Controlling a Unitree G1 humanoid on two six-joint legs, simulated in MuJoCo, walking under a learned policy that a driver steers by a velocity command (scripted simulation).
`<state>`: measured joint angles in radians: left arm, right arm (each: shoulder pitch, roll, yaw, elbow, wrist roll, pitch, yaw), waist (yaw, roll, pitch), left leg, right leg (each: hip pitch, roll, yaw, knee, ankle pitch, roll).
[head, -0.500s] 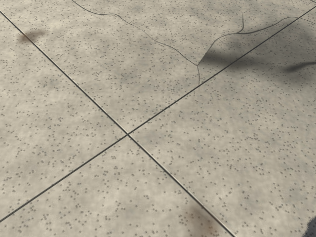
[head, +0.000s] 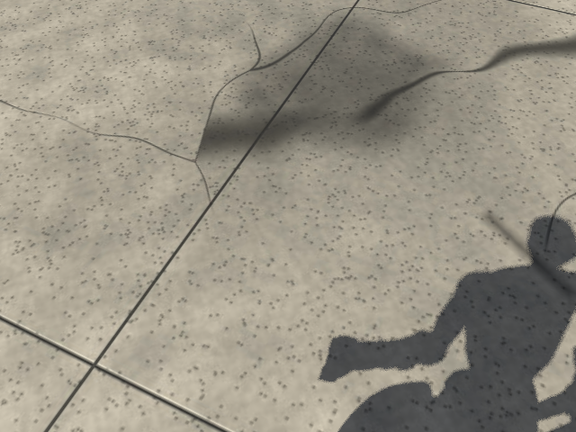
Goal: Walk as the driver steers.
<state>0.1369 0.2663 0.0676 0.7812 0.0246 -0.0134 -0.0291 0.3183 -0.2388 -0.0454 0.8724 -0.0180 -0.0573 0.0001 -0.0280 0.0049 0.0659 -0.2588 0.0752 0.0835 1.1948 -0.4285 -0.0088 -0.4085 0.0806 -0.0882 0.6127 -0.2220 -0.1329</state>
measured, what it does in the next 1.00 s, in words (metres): walks ahead, turning right: left foot, then right foot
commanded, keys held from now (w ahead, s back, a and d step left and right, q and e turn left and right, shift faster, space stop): w+e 1.00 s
